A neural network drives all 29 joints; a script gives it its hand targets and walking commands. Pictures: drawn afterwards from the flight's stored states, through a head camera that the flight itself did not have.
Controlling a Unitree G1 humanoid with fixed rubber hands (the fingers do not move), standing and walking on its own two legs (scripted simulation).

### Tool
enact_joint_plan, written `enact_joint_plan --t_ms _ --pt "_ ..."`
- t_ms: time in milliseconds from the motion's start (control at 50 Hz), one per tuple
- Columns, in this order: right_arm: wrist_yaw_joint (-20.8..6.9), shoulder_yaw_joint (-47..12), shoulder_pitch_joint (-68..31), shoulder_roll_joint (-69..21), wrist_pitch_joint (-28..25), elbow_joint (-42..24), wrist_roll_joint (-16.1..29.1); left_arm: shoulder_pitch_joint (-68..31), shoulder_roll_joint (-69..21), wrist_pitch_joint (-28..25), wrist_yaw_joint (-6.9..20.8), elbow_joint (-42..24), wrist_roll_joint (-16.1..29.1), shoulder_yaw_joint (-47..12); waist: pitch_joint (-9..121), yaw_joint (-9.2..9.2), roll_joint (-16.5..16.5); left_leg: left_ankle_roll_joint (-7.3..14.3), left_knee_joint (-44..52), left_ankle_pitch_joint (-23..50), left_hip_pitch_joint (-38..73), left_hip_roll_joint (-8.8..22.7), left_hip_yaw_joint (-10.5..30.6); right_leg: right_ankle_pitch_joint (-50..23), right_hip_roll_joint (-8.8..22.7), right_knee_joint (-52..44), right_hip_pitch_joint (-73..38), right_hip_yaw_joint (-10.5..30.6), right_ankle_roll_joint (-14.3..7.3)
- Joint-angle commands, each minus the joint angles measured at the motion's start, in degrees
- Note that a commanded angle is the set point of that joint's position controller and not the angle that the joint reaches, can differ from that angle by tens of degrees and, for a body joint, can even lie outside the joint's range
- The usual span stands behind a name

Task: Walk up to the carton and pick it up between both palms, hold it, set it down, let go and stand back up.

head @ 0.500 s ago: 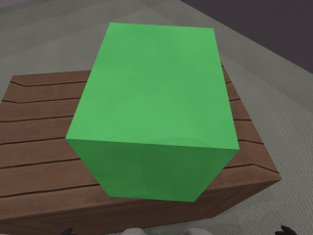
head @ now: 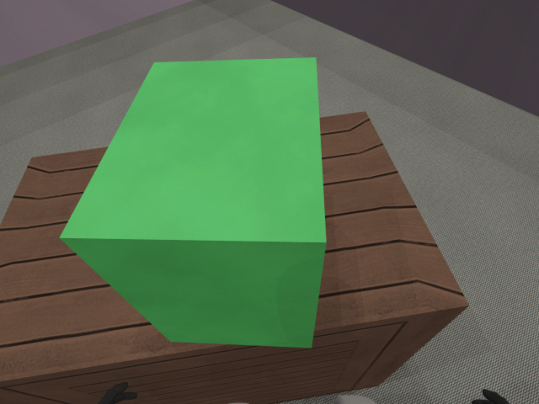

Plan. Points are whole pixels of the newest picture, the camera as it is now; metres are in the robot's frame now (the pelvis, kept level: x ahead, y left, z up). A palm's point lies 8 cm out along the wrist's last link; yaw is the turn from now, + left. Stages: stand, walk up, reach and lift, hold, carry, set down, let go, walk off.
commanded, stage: walk up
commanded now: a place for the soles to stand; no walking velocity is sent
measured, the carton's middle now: (236, 212) +0.35 +0.08 +0.11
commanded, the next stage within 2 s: none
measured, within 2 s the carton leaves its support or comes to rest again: neither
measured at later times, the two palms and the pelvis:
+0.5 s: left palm out of the picture +0.09 +0.30 -0.09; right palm out of the picture +0.06 -0.31 -0.11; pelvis -0.01 +0.00 +0.00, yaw +0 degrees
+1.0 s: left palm out of the picture -0.01 +0.39 -0.13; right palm out of the picture -0.01 -0.23 -0.10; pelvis -0.09 +0.09 -0.01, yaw +4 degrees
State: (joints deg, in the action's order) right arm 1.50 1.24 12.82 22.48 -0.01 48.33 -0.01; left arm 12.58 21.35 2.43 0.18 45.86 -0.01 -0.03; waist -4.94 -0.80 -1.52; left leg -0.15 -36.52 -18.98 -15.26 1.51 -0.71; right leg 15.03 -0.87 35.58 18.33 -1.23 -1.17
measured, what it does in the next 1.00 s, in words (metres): walks backwards: left foot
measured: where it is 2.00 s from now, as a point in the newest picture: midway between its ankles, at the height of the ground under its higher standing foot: outside the picture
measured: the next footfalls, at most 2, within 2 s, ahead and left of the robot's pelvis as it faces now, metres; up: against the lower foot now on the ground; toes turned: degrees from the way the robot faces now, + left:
left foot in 0.92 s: -0.05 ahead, +0.19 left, +0.00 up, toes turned +5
right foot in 1.46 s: -0.04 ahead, -0.04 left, +0.00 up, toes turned +3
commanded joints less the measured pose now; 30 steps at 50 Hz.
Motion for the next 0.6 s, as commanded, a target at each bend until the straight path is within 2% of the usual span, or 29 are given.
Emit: enact_joint_plan --t_ms 0,20,40,60,80,100,120,140,160,180,200,220,240,260,280,300,320,340,380,400,420,440,460,480,500,520,540,560,580 --pt "-1.45 2.18 -2.83 12.7 -1.52 -1.42 2.03 -8.19 13.21 -3.36 -0.23 -0.55 1.48 4.71 7.04 0.35 5.1 2.09 12.18 7.87 0.97 4.58 7.54 -4.67 9.75 -12.92 -7.98 8.92 -2.08" --pt "-1.31 1.93 -2.27 11.74 -1.55 -1.84 1.69 -8.23 13.11 -3.24 -0.31 -1.17 1.51 4.7 7.76 0.69 4.08 1.72 11.89 7.51 2.3 3.62 5.99 -1.27 10.54 -13.97 -7.0 9.12 -3.19" --pt "-1.5 2.46 -2.01 12.18 -0.97 -1.13 1.69 -8.97 13.75 -3.45 -0.23 -1.33 1.25 4.66 5.25 1.01 8.41 0.9 8.06 5.49 2.27 2.59 5.74 0.61 12.17 -16.18 -4.24 12.22 -3.62" --pt "-1.4 2.67 -0.12 12.3 -1.27 -0.48 2.01 -8.65 13.64 -3.3 -0.09 -1.39 1.28 4.89 6.86 0.53 7.86 1.49 8.67 6.52 4.48 2.93 5.71 2.79 12.0 -15.97 -3.82 11.61 -4.2" --pt "-1.64 2.4 -0.2 12.1 -1.07 -0.49 1.59 -8.36 14.6 -3.0 -0.05 -0.87 1.1 4.65 8.52 -0.5 8.15 1.42 10.57 6.7 4.33 3.85 6.96 1.25 11.98 -13.83 -4.7 11.01 -3.22" --pt "-1.67 2.21 -0.91 12.74 -1.1 -1.09 1.93 -10.77 14.53 -2.83 -0.06 -1.83 1.57 4.51 3.65 -0.62 5.32 1.51 12.88 6.24 0.44 4.55 8.76 1.12 10.56 -13.17 -3.32 9.33 -2.54" --pt "-1.55 2.03 -1.41 12.64 -1.3 -0.45 1.79 -10.51 13.33 -2.79 -0.22 -2.66 1.81 4.18 4.06 0.26 4.02 2.45 14.33 4.79 0.18 5.49 9.59 2.93 10.04 -13.62 -3.38 10.3 -2.99" --pt "-1.78 3.15 -2.54 13.18 -1.43 -1.27 1.64 -10.31 13.79 -2.87 -0.22 -2.06 1.56 4.1 5.53 -0.4 3.63 2.24 14.68 5.64 2.27 5.32 8.57 3.61 9.41 -12.68 -3.14 8.95 -2.05" --pt "-1.78 2.11 -1.38 11.87 -1.54 -0.05 1.13 -9.8 11.7 -2.74 -0.12 -2.06 1.79 3.75 3.85 0.02 0.63 3.14 15.23 3.53 -0.94 5.85 9.84 3.72 8.99 -13.11 -4.51 9.06 -2.28" --pt "-1.78 2.3 -3.71 12.38 -1.38 -0.78 1.3 -8.64 12.18 -2.99 -0.22 -1.21 1.64 4.63 3.96 1.61 1.02 2.41 16.34 1.13 -3.47 6.0 9.62 4.76 8.62 -13.7 -6.47 9.7 -1.69" --pt "-1.97 2.34 -2.98 11.57 -1.28 0.69 1.58 -7.68 13.58 -3.12 -0.1 -0.38 1.66 4.49 4.01 1.06 2.04 1.89 15.8 2.11 -1.82 5.57 9.57 4.8 9.09 -13.16 -5.91 8.19 -1.48" --pt "-1.77 2.41 -2.58 11.78 -1.32 0.4 1.44 -7.78 13.61 -2.98 0.0 -0.25 1.93 4.42 4.25 0.62 2.42 2.6 15.67 1.75 -2.76 5.74 10.77 3.48 8.94 -12.27 -6.51 8.78 -1.75" --pt "-1.9 2.46 -2.16 12.03 -1.5 0.03 2.07 -8.95 14.74 -2.68 0.0 -1.12 2.11 4.76 2.93 0.21 5.63 2.45 16.19 2.2 -3.02 5.76 11.19 5.67 9.16 -12.62 -5.77 8.06 -1.45" --pt "-1.76 2.46 -3.31 12.22 -1.57 -0.24 2.0 -9.0 13.64 -3.04 -0.22 -1.26 1.43 4.74 3.33 0.9 2.89 1.98 15.16 5.41 -1.83 5.2 8.74 4.63 9.41 -14.34 -5.83 9.16 -1.81" --pt "-1.83 2.56 -3.53 12.89 -1.34 -0.57 1.97 -7.36 14.03 -3.12 -0.3 -1.38 1.48 4.85 5.24 1.73 1.89 2.64 13.68 5.01 -0.95 4.99 8.37 4.97 10.5 -14.62 -6.74 10.53 -1.89" --pt "-1.79 2.72 -1.49 11.95 -1.24 -0.03 2.08 -8.73 13.4 -3.18 -0.1 -0.95 1.73 4.26 4.95 -0.23 5.2 2.21 13.18 5.69 1.12 4.65 8.27 3.75 10.2 -14.47 -4.26 9.91 -2.15" --pt "-1.78 2.86 -1.67 12.94 -1.22 0.68 1.41 -9.46 13.41 -3.1 -0.13 -1.67 1.68 4.5 4.05 -0.17 2.7 2.42 13.82 5.66 1.96 4.71 8.99 4.64 10.08 -14.71 -2.72 10.69 -2.84" --pt "-1.81 2.18 -2.7 11.98 -1.62 0.31 1.27 -9.81 12.49 -3.05 0.08 -1.24 1.59 4.03 4.73 -0.43 1.58 2.83 14.05 5.97 1.22 5.64 9.2 1.98 9.57 -14.12 -4.5 8.96 -1.88" --pt "-2.15 2.91 -3.25 12.83 -1.45 -0.04 1.48 -8.83 13.13 -3.28 -0.13 -1.07 1.59 4.26 6.61 0.86 2.93 2.82 13.33 10.29 0.11 6.23 9.23 -0.48 8.94 -12.08 -7.38 6.91 -1.63" --pt "-2.12 2.85 -3.92 12.39 -1.56 -0.53 0.98 -8.08 11.93 -3.23 -0.45 -0.87 1.93 3.87 9.54 0.15 2.0 2.71 13.24 12.3 2.7 5.55 8.57 -6.94 8.81 -10.99 -9.17 6.74 -1.33" --pt "-1.87 2.89 -3.49 12.11 -1.35 -0.24 1.87 -8.69 13.4 -3.22 -0.4 -0.5 1.98 3.9 7.85 0.03 2.21 2.52 12.03 13.04 0.6 5.73 8.89 -6.68 9.35 -10.74 -8.41 7.23 -1.17" --pt "-1.79 2.53 -2.98 11.98 -1.17 0.5 1.55 -8.68 12.78 -3.05 -0.36 -0.83 1.79 4.22 5.56 0.54 2.56 1.59 12.07 10.75 0.77 4.29 7.63 -3.48 9.64 -12.66 -6.79 7.73 -2.03" --pt "-1.57 2.56 -1.98 12.13 -1.13 1.7 1.92 -9.1 13.38 -3.02 -0.09 -0.34 1.83 3.48 6.35 -0.1 8.14 1.79 12.14 10.64 3.33 5.17 8.67 -2.25 10.15 -13.33 -5.63 9.4 -2.01" --pt "-1.66 2.56 -1.05 12.45 -1.56 0.65 1.93 -9.29 12.94 -2.93 -0.18 -0.86 2.04 3.84 6.95 -0.43 3.93 2.33 12.71 12.73 1.17 5.69 10.32 -4.47 9.05 -10.88 -7.94 6.89 -1.55" --pt "-1.83 2.03 -2.97 12.64 -1.5 0.48 1.59 -8.79 12.71 -2.87 -0.3 -1.1 1.68 4.02 4.59 0.14 1.05 2.78 12.46 10.92 -1.32 6.1 9.64 -3.03 9.4 -11.26 -6.2 8.56 -2.1" --pt "-2.36 4.4 -5.96 14.17 0.31 -0.65 0.18 -8.46 18.29 -3.01 -1.71 -1.1 1.42 5.32 -0.44 0.1 2.89 2.81 5.24 19.39 -5.79 3.99 6.25 -17.97 11.66 -8.13 -4.49 10.33 -3.06" --pt "-2.4 4.5 -3.26 14.5 0.84 -1.16 0.64 -5.41 18.53 -2.79 -2.26 -2.16 1.83 5.6 4.59 0.6 2.59 3.48 -1.89 22.6 -4.18 2.68 4.89 -21.38 14.53 -7.26 -5.37 12.48 -5.81" --pt "-2.53 5.02 -2.01 13.59 1.68 -0.98 0.31 -2.82 19.67 -2.73 -2.64 -1.13 1.32 6.19 8.64 0.91 6.76 1.54 -9.73 19.65 -3.17 0.04 2.76 -25.81 19.76 -8.93 -7.66 16.22 -10.42" --pt "-2.48 5.2 -0.91 12.87 2.6 -2.19 -0.04 -4.42 19.39 -2.72 -2.79 -2.01 0.73 6.11 7.16 1.1 10.16 0.66 -17.26 0.19 -5.16 -1.83 2.17 -29.94 24.74 -11.53 -5.84 19.86 -14.69"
